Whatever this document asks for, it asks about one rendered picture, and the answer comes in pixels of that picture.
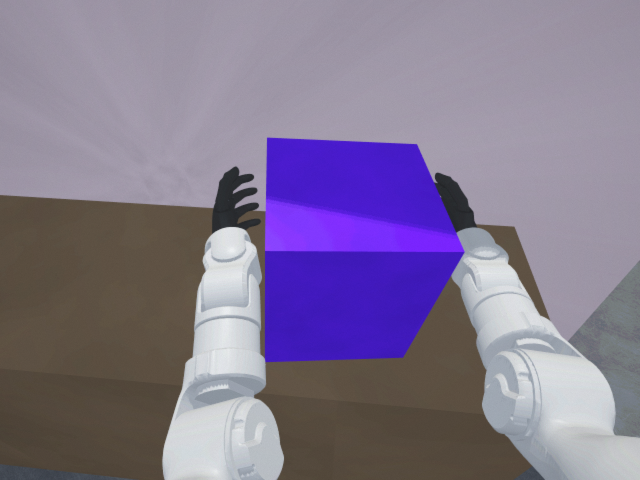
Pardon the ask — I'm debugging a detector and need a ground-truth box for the robot left upper arm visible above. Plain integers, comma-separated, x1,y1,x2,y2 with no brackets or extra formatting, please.
163,396,284,480

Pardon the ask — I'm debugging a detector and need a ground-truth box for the pedestal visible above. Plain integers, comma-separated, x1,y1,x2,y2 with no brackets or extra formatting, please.
0,195,550,480

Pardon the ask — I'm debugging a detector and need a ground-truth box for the right robot forearm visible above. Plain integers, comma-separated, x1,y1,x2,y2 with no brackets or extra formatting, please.
451,228,615,429

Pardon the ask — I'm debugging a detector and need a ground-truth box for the robot right hand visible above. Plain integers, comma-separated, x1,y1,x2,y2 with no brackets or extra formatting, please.
434,173,477,233

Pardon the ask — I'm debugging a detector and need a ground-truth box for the carton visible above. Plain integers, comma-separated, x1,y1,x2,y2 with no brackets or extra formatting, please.
265,138,465,362

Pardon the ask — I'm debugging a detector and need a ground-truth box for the left robot forearm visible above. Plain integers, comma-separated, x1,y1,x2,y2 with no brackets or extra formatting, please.
162,227,266,479

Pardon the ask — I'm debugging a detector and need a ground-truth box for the robot right upper arm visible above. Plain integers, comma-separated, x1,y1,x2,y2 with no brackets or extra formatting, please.
482,348,640,480

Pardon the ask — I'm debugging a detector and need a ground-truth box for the robot left hand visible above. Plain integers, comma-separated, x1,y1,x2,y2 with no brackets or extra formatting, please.
212,166,261,234

